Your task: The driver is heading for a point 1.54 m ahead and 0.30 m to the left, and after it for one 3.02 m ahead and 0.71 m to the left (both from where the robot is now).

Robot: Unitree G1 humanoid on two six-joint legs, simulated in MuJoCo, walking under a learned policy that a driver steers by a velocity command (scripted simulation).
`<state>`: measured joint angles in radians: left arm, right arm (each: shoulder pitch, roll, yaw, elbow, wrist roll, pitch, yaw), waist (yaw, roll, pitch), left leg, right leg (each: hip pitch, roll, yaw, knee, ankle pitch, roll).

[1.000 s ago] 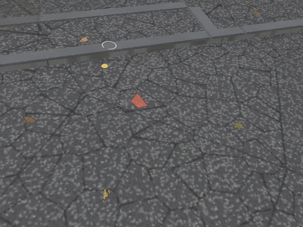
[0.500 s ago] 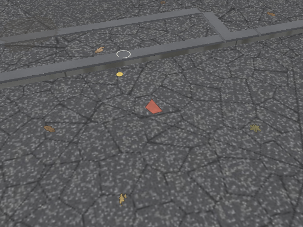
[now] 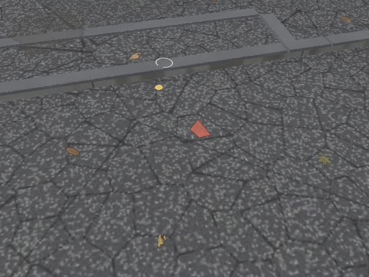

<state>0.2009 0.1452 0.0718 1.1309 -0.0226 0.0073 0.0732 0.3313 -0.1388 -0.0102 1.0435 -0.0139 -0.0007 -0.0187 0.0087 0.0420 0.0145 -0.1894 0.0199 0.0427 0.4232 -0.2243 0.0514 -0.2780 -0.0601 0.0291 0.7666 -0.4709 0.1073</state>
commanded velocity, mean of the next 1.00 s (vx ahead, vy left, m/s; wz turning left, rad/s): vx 0.32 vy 0.00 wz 0.10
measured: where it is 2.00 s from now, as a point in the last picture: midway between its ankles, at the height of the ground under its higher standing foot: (186, 211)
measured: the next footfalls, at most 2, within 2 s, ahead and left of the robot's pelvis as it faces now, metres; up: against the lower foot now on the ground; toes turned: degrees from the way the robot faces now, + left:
right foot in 0.54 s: +0.14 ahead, -0.18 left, +0.00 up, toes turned -5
left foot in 1.10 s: +0.47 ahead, -0.01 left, +0.00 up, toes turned +10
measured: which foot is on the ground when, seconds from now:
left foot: down 0.00-0.54, up 0.56-1.00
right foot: down 0.00-0.16, up 0.18-0.52, down 0.54-1.00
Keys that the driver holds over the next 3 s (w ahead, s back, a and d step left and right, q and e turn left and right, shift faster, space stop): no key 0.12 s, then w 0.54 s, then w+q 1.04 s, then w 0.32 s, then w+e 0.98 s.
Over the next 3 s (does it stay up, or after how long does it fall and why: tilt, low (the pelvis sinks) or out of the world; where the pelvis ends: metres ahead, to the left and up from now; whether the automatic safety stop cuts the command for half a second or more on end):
stays up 1.29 0.28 -0.02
